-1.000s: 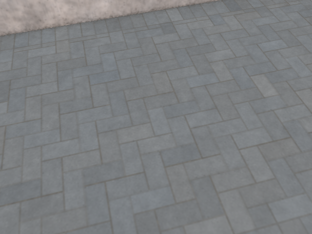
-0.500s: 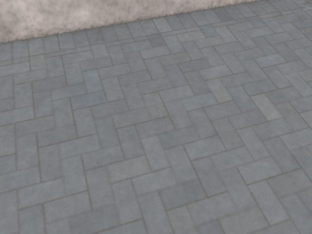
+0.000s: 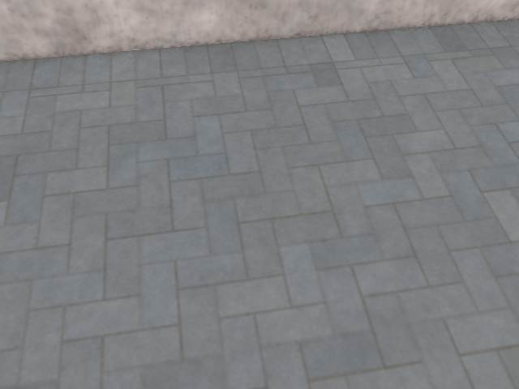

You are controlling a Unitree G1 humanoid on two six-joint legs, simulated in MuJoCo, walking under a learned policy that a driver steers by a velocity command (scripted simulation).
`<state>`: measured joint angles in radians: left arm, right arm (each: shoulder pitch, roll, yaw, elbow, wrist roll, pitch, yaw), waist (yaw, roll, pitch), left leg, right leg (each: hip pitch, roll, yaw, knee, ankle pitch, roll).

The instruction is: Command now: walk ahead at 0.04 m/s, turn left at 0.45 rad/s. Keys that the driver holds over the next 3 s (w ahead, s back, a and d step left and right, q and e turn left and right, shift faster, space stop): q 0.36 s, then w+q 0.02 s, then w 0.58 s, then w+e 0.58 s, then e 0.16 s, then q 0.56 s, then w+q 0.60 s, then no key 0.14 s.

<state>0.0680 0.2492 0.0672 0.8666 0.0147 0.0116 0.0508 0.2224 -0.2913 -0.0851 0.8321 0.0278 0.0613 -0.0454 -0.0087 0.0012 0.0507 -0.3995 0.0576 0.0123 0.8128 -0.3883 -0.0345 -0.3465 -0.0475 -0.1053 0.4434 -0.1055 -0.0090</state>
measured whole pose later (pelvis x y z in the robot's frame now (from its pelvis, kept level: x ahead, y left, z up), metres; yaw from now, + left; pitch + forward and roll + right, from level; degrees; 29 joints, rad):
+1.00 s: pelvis +0.20 +0.13 -0.01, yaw +18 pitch +1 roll +0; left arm 0.47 0.27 0.03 1.05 -0.02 -0.07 -0.01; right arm 0.04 -0.27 -0.04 0.60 0.03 -0.06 0.02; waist 0.10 0.00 0.04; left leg -0.47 0.01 0.02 0.55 -0.09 0.04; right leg 0.10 -0.06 0.02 0.38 -0.47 0.04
